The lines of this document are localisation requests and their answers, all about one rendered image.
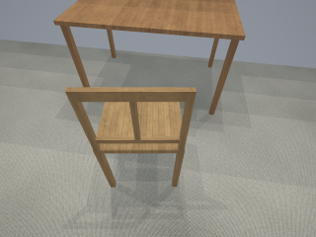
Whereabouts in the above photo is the chair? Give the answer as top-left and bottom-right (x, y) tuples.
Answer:
(65, 87), (197, 188)

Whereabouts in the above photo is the table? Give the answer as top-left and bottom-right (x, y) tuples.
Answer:
(53, 0), (246, 115)

